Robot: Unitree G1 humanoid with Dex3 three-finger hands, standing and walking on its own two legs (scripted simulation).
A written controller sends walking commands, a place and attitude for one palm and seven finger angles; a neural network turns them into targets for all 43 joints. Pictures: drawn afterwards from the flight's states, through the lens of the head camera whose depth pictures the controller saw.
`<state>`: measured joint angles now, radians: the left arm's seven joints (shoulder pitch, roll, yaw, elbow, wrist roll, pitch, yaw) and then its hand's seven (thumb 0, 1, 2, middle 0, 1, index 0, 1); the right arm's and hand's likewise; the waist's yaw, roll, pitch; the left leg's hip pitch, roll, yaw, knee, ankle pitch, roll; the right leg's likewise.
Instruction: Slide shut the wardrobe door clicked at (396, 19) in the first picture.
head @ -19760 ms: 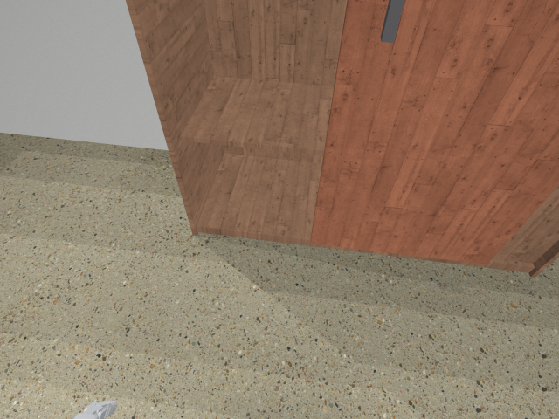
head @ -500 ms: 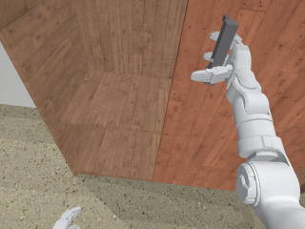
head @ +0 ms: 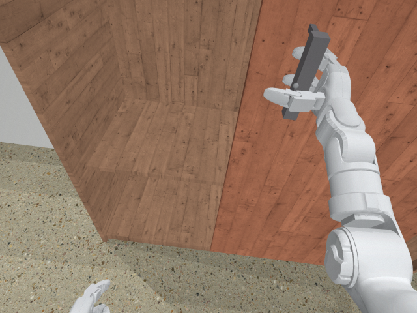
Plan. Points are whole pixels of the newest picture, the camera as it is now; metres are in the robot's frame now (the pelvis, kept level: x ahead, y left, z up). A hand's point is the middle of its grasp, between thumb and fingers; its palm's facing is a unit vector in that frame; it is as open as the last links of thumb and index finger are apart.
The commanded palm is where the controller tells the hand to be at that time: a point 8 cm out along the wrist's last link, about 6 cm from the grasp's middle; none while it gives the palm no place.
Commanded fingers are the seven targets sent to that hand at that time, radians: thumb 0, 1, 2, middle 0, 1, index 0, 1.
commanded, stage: grip the handle and tug to test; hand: right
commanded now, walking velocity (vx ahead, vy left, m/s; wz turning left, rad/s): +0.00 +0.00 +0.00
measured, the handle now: (300, 73) +0.51 -0.11 +0.24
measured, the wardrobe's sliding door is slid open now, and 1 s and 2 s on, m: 0.51 0.51 0.51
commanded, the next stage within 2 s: tug the door sideways, standing still in 1.12 s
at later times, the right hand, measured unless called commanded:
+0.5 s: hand (296, 84) +0.45 -0.09 +0.25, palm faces +0.01 +1.00 +0.00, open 6.4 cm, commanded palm +0.42 -0.14 +0.25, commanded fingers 0.00 -0.90 -0.90 0.45 1.40 0.45 1.40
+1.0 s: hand (295, 86) +0.45 -0.09 +0.25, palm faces +0.02 +1.00 +0.00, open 6.4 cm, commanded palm +0.40 -0.14 +0.25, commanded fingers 0.00 -0.90 -0.90 0.45 1.40 0.45 1.40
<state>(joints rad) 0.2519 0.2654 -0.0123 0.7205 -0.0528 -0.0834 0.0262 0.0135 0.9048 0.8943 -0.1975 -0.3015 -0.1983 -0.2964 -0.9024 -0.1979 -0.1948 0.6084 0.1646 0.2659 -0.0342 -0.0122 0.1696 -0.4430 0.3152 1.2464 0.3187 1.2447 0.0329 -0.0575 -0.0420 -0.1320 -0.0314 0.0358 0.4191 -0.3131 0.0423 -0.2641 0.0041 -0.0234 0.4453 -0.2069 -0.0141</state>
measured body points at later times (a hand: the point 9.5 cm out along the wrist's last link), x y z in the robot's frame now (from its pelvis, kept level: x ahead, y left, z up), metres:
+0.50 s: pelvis +0.00 +0.00 +0.00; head +0.00 +0.02 +0.45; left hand +0.13 +0.24 -0.12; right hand +0.44 -0.15 +0.25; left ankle -0.06 +0.09 -0.74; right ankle +0.01 -0.11 -0.74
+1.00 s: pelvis +0.01 +0.00 +0.00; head +0.00 +0.03 +0.45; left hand +0.13 +0.25 -0.12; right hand +0.44 -0.14 +0.25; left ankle -0.06 +0.09 -0.74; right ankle +0.01 -0.11 -0.74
